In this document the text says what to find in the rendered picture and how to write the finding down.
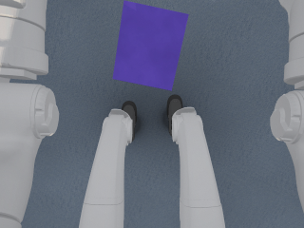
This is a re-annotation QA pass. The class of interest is left robot shin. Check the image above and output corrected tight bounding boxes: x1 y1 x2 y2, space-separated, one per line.
102 109 131 128

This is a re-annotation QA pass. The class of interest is left robot foot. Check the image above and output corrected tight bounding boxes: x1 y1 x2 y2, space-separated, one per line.
122 101 137 142

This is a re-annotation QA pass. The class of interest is robot left upper arm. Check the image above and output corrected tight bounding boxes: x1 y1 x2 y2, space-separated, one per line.
0 82 60 228

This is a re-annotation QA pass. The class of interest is right robot forearm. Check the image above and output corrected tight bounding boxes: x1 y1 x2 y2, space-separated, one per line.
278 0 304 90

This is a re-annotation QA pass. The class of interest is carton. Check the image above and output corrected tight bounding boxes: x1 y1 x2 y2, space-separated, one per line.
112 0 189 91

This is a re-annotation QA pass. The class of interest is left robot forearm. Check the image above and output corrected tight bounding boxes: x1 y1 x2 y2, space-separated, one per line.
0 0 48 83

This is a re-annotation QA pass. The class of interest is robot right upper arm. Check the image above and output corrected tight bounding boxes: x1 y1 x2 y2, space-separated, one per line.
270 90 304 213

